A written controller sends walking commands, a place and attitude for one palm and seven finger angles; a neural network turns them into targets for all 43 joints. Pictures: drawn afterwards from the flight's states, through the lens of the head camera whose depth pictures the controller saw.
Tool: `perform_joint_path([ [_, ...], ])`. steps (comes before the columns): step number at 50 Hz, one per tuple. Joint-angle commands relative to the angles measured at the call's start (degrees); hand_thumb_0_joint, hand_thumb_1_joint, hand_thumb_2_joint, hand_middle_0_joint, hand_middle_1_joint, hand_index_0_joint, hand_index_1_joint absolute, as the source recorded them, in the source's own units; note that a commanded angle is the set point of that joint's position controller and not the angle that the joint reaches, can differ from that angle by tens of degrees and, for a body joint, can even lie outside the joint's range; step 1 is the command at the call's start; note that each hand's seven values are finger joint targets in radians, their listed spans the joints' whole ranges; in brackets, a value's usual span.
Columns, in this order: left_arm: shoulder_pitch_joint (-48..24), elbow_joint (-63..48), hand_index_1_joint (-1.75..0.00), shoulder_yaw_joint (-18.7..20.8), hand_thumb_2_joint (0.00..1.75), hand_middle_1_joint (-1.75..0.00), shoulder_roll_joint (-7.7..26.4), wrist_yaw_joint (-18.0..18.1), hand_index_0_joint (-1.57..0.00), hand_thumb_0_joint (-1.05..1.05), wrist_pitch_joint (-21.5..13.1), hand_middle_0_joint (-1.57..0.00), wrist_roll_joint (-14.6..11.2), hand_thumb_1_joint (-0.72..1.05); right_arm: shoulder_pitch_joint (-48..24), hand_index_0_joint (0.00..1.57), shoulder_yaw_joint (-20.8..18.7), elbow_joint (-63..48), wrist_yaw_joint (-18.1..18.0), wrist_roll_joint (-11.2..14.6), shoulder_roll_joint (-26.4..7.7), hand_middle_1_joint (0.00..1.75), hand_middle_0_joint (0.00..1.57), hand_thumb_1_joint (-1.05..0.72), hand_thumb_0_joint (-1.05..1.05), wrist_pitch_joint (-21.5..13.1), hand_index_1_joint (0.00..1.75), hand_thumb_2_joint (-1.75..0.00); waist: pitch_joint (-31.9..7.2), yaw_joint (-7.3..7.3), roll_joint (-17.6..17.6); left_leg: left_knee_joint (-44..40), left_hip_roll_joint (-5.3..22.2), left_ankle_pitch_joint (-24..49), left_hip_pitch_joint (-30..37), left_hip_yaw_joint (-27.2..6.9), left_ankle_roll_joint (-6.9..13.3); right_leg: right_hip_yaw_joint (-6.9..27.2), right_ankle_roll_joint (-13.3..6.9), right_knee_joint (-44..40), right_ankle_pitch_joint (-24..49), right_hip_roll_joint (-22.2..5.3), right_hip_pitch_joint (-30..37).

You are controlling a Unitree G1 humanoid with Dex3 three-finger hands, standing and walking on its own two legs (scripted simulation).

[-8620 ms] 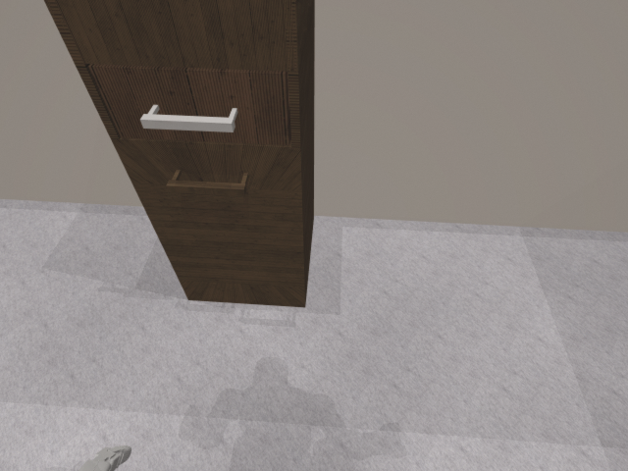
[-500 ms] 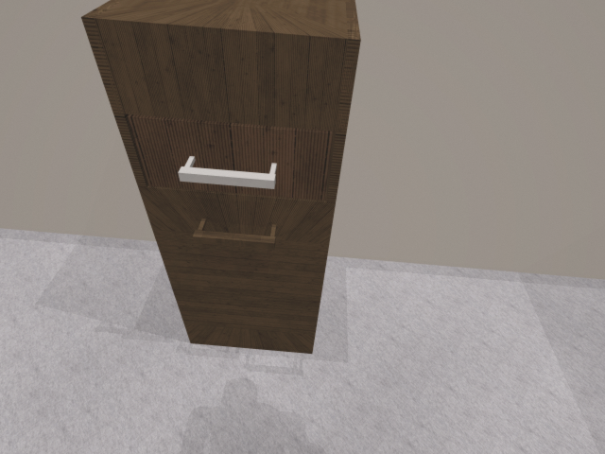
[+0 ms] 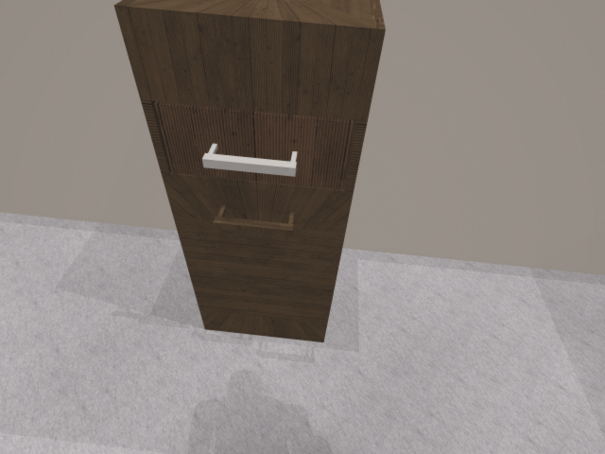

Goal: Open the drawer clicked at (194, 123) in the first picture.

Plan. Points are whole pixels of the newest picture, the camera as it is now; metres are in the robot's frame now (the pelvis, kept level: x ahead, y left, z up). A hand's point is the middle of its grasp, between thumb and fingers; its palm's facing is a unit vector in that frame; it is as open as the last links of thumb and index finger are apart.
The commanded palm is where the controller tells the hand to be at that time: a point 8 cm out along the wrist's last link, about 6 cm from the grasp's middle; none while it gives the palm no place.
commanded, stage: come to a stop and stand still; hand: left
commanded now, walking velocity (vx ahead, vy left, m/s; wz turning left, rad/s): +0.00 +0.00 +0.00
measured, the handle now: (252, 158) +0.64 +0.14 +0.04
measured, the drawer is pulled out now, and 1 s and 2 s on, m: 0.00 0.00 0.00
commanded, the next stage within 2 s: look again from close up in 1.30 s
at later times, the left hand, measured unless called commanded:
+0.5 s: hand out of the picture -0.14 +0.22 -0.17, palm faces +0.05 -0.98 -0.21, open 7.4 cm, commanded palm none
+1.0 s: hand out of the picture -0.01 +0.22 -0.16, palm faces +0.02 -0.97 -0.22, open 7.2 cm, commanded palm none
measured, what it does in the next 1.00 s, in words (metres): steps on the spot: right foot, then left foot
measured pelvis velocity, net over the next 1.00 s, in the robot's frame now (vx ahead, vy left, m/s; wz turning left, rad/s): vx -0.05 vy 0.04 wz -0.01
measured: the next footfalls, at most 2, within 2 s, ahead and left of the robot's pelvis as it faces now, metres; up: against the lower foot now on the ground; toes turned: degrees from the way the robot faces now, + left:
right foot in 0.36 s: -0.07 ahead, -0.04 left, +0.00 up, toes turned -8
left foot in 0.60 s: -0.01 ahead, +0.16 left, +0.00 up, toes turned +5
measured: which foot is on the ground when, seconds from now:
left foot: down 0.00-0.36, up 0.38-0.58, down 0.60-1.00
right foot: down 0.00-0.14, up 0.16-0.34, down 0.36-0.60, up 0.62-0.90, down 0.92-1.00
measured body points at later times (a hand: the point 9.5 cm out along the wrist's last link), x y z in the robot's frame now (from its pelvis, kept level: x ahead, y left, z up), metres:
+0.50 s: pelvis -0.06 +0.05 +0.00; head -0.09 +0.05 +0.45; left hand -0.14 +0.27 -0.16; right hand -0.08 -0.19 -0.15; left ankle -0.03 +0.14 -0.69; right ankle -0.11 -0.03 -0.73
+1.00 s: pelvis -0.05 +0.04 +0.00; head -0.03 +0.03 +0.45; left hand -0.01 +0.27 -0.14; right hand -0.11 -0.16 -0.16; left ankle -0.07 +0.18 -0.73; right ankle -0.05 -0.07 -0.73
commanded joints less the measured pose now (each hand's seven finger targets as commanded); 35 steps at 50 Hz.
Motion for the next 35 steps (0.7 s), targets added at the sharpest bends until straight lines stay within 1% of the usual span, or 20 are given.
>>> perform_joint_path([
  [1,-0.2,-2.6,-0.3,1.4,0.9,-0.3,5.7,0.6,-0.2,0.0,-0.3,-0.2,0.4,0.9,7.1,0.2,-1.3,-0.7,-0.3,-0.2,-3.7,0.3,0.2,-0.9,0.0,0.0,0.3,-0.9,6.6,-2.72,-3.6,0.6,2.1,-13.5,8.6,-4.6,-1.8,7.4,-3.5,-12.7,-22.2,-6.0,-19.1],
  [4,-3.2,-3.5,-0.3,1.9,0.9,-0.3,6.1,0.6,-0.2,0.0,0.1,-0.2,0.4,0.9,9.7,0.2,-1.4,-0.3,-0.4,-0.3,-3.5,0.3,0.2,-0.9,0.0,0.0,0.3,-0.9,6.7,-3.76,-1.7,0.8,2.6,-15.7,9.0,-6.0,-1.8,6.0,-3.4,-9.6,-21.6,-5.1,-21.4],
  [6,-0.7,-3.4,-0.3,2.1,0.9,-0.3,4.6,0.3,-0.2,0.0,0.6,-0.2,0.2,0.9,8.0,0.2,-1.6,-1.4,-0.6,-0.7,-5.2,0.3,0.2,-0.9,0.0,-0.6,0.3,-0.9,7.4,-1.93,8.3,-16.5,7.9,-28.7,-2.3,-14.9,-1.0,-0.4,-1.5,2.5,-15.9,1.2,-11.8],
  [7,4.0,-2.0,-0.3,2.3,0.9,-0.3,2.8,0.2,-0.2,0.0,1.3,-0.2,0.2,0.9,3.7,0.2,-1.9,-2.3,-0.8,-0.9,-8.2,0.3,0.2,-0.9,0.0,-0.8,0.3,-0.9,6.2,1.02,16.6,-27.5,13.1,-36.6,-15.4,-20.7,-0.1,-3.9,-0.6,18.0,-10.6,4.5,1.3],
  [9,13.3,0.2,-0.3,2.8,0.9,-0.3,2.5,0.2,-0.2,0.0,2.3,-0.2,0.6,0.9,-5.4,0.2,-1.5,-4.9,-0.8,-0.6,-9.4,0.3,0.2,-0.9,0.0,-1.1,0.3,-0.9,2.7,6.23,15.8,-32.5,13.9,-32.5,-23.3,-19.9,-0.3,-2.1,-1.3,35.4,-10.9,4.2,10.3],
  [11,16.0,0.6,-0.3,3.1,0.9,-0.3,1.8,0.1,-0.2,0.0,2.5,-0.2,0.6,0.9,-8.0,0.2,-1.6,-5.8,-0.9,-0.9,-9.8,0.3,0.2,-0.9,0.0,-1.1,0.3,-0.9,1.3,7.02,9.6,-30.8,11.1,-25.4,-16.4,-13.7,-1.1,-4.7,-0.8,30.8,-11.0,4.7,9.2],
  [14,16.7,0.8,-0.3,2.4,0.9,-0.3,1.6,0.2,-0.2,0.0,2.6,-0.2,-0.1,0.9,-2.2,0.2,-2.1,-3.2,-1.5,-1.1,-8.7,0.3,0.2,-0.9,0.0,0.0,0.3,-0.9,2.5,3.53,5.9,-29.4,8.0,-18.6,0.6,-10.8,-5.7,-8.1,-1.9,1.1,-16.6,5.3,7.1],
  [16,17.0,1.3,-0.3,2.3,0.9,-0.3,2.2,0.7,-0.2,0.0,2.8,-0.2,-0.3,0.9,3.0,0.2,-2.4,-0.8,-1.5,-0.1,-6.7,0.3,0.2,-0.9,0.0,1.4,0.3,-0.9,6.2,2.3,-0.7,-20.8,2.9,-14.5,0.8,-4.7,-10.5,-4.8,-4.5,-17.5,-9.9,2.7,11.4],
  [17,12.4,-0.4,-0.3,2.2,0.9,-0.3,3.9,1.4,-0.2,0.0,2.4,-0.2,0.0,0.9,6.0,0.2,-2.1,0.3,-1.9,1.0,-3.1,0.3,0.2,-0.9,0.0,2.3,0.3,-0.9,6.1,0.27,-13.7,1.3,-2.5,-11.4,1.2,1.2,-9.5,8.2,-8.5,-23.0,-13.2,-8.1,5.3],
  [18,1.7,-4.0,-0.3,1.4,0.9,-0.3,5.9,1.9,-0.2,0.0,2.3,-0.2,0.6,0.9,6.8,0.2,-2.7,0.3,-1.9,0.3,-2.1,0.3,0.2,-0.9,0.0,2.8,0.3,-0.9,12.0,-2.82,-16.2,24.5,-2.6,-12.2,1.7,-3.3,-6.4,15.2,-13.0,-25.9,-16.6,-17.7,-13.0],
  [19,-8.9,-7.7,-0.3,1.5,0.9,-0.3,8.4,2.4,-0.2,0.0,1.7,-0.2,0.6,0.9,9.8,0.2,-3.7,-0.6,-1.2,-0.3,-5.3,0.3,0.2,-0.9,0.0,3.0,0.3,-0.9,10.3,-7.77,-8.9,36.3,-1.9,-10.8,2.1,-7.7,-4.9,14.2,-14.3,-26.1,-12.3,-20.4,-19.7],
  [20,-17.5,-9.9,-0.3,2.6,0.9,-0.3,10.9,2.3,-0.2,0.0,0.6,-0.2,0.3,0.9,9.9,0.2,-4.1,-0.8,-0.3,0.0,-5.9,0.3,0.2,-0.9,0.0,3.0,0.3,-0.9,7.5,-10.03,-7.8,42.6,0.5,-8.4,5.4,-9.7,-4.9,14.6,-14.5,-26.7,-14.6,-21.3,-23.8],
  [21,-19.2,-10.2,-0.3,1.9,0.9,-0.3,9.0,2.2,-0.2,0.0,-1.8,-0.2,0.0,0.9,8.4,0.2,-3.6,-0.6,0.3,0.2,-7.3,0.3,0.2,-0.9,0.0,1.9,0.3,-0.9,10.3,-9.33,-4.8,37.6,2.6,-4.8,1.5,-8.9,-3.6,11.3,-10.9,-24.9,-13.2,-16.6,-21.4],
  [23,-9.9,-6.5,-0.3,1.1,0.9,-0.3,6.1,1.3,-0.2,0.0,-2.9,-0.2,0.2,0.9,5.5,0.2,-2.2,-2.0,0.6,0.3,-4.2,0.3,0.2,-0.9,0.0,0.0,0.3,-0.9,10.6,-4.97,-0.6,23.2,3.2,-5.9,-2.2,-2.9,-2.9,5.5,-9.2,-20.1,-2.4,-11.8,-5.5],
  [25,-2.1,-2.7,-0.3,1.3,0.9,-0.3,6.5,0.7,-0.2,0.0,-2.2,-0.2,0.6,0.9,1.3,0.2,-1.2,-2.7,0.1,0.1,-2.3,0.3,0.2,-0.9,0.0,-1.1,0.3,-0.9,10.4,-0.43,-3.9,9.8,3.5,-10.1,-3.3,0.6,-2.5,6.1,-9.6,-16.2,2.6,-11.6,3.5],
  [28,1.0,-0.7,-0.3,1.5,0.9,-0.3,7.3,-0.6,-0.2,0.0,-1.0,-0.2,0.2,0.9,5.8,0.2,-0.4,-0.9,-0.8,-0.5,-2.7,0.3,0.2,-0.9,0.0,-2.7,0.3,-0.9,6.8,-0.24,-6.3,-5.3,2.4,-5.6,9.4,3.3,-1.3,4.9,-7.1,-9.5,-7.9,-8.6,0.8],
  [29,1.4,-1.2,-0.3,1.5,0.9,-0.3,5.7,-1.0,-0.2,0.0,-0.7,-0.2,0.1,0.9,8.8,0.2,-0.6,-0.1,-1.0,-0.5,-5.0,0.3,0.2,-0.9,0.0,-3.2,0.3,-0.9,6.0,-0.59,-0.4,-8.3,5.9,-4.6,14.1,-3.1,0.1,2.8,-5.1,-2.8,-10.8,-6.0,-3.6],
  [31,-2.4,-4.7,-0.3,1.0,0.9,-0.3,2.6,-1.8,-0.2,0.0,-0.6,-0.2,0.4,0.9,14.0,0.2,-2.0,0.8,-1.9,-1.3,-11.9,0.3,0.2,-0.9,0.0,-3.2,0.3,-0.9,7.1,-2.26,13.2,-20.0,22.4,-16.1,15.2,-26.8,7.3,-2.8,-2.0,13.9,-14.0,-0.2,-17.0],
  [32,-7.6,-5.7,-0.3,1.3,0.9,-0.3,4.1,-1.8,-0.2,0.0,0.3,-0.2,1.1,0.9,13.9,0.2,-1.9,1.6,-2.1,-1.5,-11.6,0.3,0.2,-0.9,0.0,-3.1,0.3,-0.9,9.4,-3.57,11.1,-24.5,22.9,-22.3,8.9,-27.6,7.6,0.7,-2.5,22.2,-13.2,-1.4,-15.3],
  [35,-7.0,-5.9,-0.3,1.8,0.9,-0.3,4.0,-2.5,-0.2,0.0,0.0,-0.2,0.7,0.9,6.8,0.2,-0.8,-0.2,-2.3,-1.0,-8.9,0.3,0.2,-0.9,0.0,-3.9,0.3,-0.9,8.9,-0.12,4.4,-24.6,20.1,-17.1,3.5,-19.9,6.8,4.2,-1.9,26.8,-5.5,-4.1,-13.9],
])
